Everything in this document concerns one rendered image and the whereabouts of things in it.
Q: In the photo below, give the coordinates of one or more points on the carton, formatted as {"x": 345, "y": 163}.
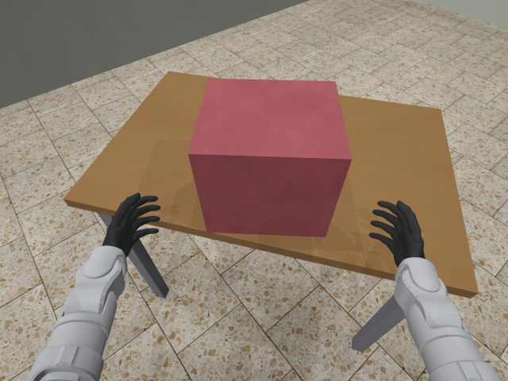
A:
{"x": 269, "y": 157}

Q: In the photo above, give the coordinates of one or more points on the robot right hand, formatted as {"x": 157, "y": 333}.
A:
{"x": 406, "y": 233}

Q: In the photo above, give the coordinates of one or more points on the robot left hand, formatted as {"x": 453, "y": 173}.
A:
{"x": 122, "y": 232}

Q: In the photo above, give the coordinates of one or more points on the robot left forearm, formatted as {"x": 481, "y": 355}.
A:
{"x": 75, "y": 347}

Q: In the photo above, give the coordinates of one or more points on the table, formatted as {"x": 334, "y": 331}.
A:
{"x": 399, "y": 153}

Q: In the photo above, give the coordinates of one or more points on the robot right forearm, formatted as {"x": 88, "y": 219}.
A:
{"x": 435, "y": 324}

